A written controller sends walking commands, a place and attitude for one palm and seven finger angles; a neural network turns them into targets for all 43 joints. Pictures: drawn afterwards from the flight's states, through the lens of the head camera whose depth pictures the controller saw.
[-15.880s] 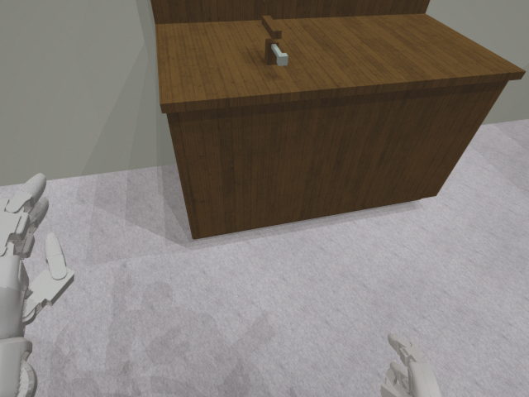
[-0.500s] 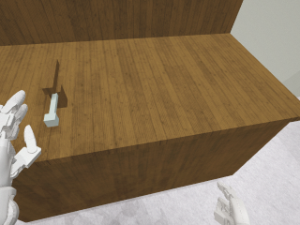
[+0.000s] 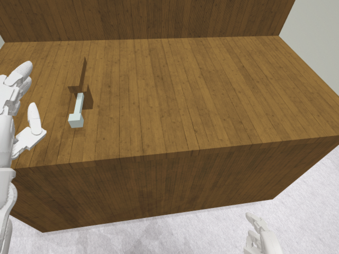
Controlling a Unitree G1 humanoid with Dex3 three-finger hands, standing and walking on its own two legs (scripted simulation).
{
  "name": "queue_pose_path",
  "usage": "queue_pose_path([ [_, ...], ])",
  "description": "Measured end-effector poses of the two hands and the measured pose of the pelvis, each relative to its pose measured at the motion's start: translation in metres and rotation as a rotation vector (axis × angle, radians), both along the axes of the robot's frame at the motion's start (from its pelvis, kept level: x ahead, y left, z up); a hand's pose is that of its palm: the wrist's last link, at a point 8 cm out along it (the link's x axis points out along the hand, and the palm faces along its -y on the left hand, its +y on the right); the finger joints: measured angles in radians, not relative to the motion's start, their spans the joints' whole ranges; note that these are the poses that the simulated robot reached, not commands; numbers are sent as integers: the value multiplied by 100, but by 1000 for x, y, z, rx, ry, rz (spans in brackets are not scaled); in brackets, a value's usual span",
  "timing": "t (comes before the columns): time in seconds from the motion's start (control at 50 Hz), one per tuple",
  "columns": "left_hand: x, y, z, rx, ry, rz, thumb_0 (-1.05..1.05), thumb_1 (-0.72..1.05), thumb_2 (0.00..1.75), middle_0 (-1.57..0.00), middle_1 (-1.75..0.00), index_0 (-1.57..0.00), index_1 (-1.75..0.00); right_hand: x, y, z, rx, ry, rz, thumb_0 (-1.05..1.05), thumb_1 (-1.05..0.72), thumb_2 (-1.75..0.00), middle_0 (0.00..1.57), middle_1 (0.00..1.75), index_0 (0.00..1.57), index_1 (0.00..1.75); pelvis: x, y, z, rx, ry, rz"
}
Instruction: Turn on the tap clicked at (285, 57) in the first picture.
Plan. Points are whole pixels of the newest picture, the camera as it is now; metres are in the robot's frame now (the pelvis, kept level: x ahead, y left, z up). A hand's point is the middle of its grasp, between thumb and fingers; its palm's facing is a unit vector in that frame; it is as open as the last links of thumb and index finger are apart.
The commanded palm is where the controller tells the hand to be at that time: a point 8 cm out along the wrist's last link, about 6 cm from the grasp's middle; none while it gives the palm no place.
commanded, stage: turn the palm inward beside the body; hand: left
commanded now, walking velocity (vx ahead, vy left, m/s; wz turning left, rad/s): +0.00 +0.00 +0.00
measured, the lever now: (76, 120) +0.39 +0.29 +0.06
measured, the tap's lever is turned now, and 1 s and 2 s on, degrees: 0 0 0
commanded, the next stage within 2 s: none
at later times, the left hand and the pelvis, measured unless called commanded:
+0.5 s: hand (62, 173) +0.21 +0.22 +0.14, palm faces +0.49 -0.83 -0.28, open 7.4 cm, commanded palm +0.16 +0.26 +0.16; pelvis -0.01 -0.06 -0.02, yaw +2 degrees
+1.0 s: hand (83, 179) +0.21 +0.19 +0.12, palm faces +0.41 -0.88 -0.22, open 7.4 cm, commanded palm +0.16 +0.24 +0.14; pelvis +0.03 -0.05 -0.02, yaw +2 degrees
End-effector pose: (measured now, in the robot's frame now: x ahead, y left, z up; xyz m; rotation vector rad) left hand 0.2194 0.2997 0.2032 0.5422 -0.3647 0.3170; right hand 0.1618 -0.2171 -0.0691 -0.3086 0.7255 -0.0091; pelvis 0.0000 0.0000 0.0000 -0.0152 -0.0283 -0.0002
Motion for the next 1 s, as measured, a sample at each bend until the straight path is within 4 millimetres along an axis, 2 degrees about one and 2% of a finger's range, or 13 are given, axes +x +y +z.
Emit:
queue_pose_path([
  [0.04, 7, 10, 9, -102, -17, 24, 1, 89, 90, -21, -30, -21, -30, 0, 0, -6, 31, 7, 4, 2, -90, -90, 20, 30, 20, 30, -2, -1, -1, 13, 6, -15],
  [0.08, 7, 6, 3, -228, 14, 19, 1, 89, 90, -20, -30, -21, -30, 0, -2, -8, 69, -19, -16, 2, -90, -90, 20, 30, 20, 30, -2, 0, -2, 22, 6, -31],
  [0.12, 2, -10, -12, -278, 99, -6, 1, 90, 90, -20, -30, -20, -30, 3, -5, -9, 100, -53, -29, 2, -90, -90, 20, 30, 21, 30, -2, 0, -4, 23, 1, -35],
  [0.18, -13, -40, -44, -251, 248, -32, 1, 90, 90, -20, -30, -20, -30, 7, -9, -8, 122, -96, -35, 2, -90, -90, 20, 30, 21, 30, -5, -4, -8, 28, -4, -38],
  [0.24, -34, -54, -66, -255, 279, -12, 1, 90, 90, -20, -30, -20, -30, 10, -16, -6, 108, -120, -27, 2, -90, -90, 20, 30, 20, 30, -11, -15, -12, 36, 4, -38],
  [0.28, -47, -52, -66, -258, 210, 42, 2, 89, 90, -21, -30, -21, -30, 12, -21, -6, 90, -123, -14, 2, -90, -90, 20, 30, 20, 30, -13, -24, -15, 36, 8, -35],
  [0.38, -70, -36, -44, -230, -7, 204, 2, 89, 90, -21, -30, -21, -30, 17, -32, -16, 62, -104, 45, 2, -90, -90, 20, 30, 20, 30, -16, -43, -22, 20, 11, 6],
  [0.46, -63, -36, -45, -252, 55, 216, 1, 90, 90, -20, -30, -20, -30, 21, -41, -28, 60, -78, 46, 2, -90, -90, 20, 30, 20, 30, -15, -53, -23, 10, 6, 36],
  [0.56, -41, -58, -62, -283, 240, 144, 1, 90, 90, -20, -30, -20, -30, 29, -54, -34, 82, -84, -20, 2, -90, -90, 20, 30, 20, 30, -7, -60, -22, 15, 19, 42],
  [0.64, -37, -68, -64, -296, 219, 128, 2, 90, 90, -20, -30, -20, -30, 35, -64, -36, 90, -88, -58, 2, -90, -90, 20, 30, 20, 30, 5, -64, -23, 24, 46, 31],
  [0.76, -47, -57, -61, -289, 158, 199, 1, 89, 90, -21, -30, -21, -30, 44, -73, -36, 69, -73, -54, 2, -90, -90, 20, 30, 20, 30, 23, -64, -24, 30, 73, 32],
  [0.84, -51, -54, -69, -315, 198, 196, 1, 90, 90, -20, -30, -20, -30, 49, -72, -34, 59, -92, -44, 2, -90, -90, 20, 30, 20, 30, 29, -60, -23, 27, 75, 40],
  [1.0, -47, -68, -74, -341, 191, 107, 2, 90, 90, -20, -30, -20, -30, 55, -55, -27, 78, -162, -24, 2, -90, -90, 20, 30, 20, 30, 29, -52, -23, 27, 87, 40],
])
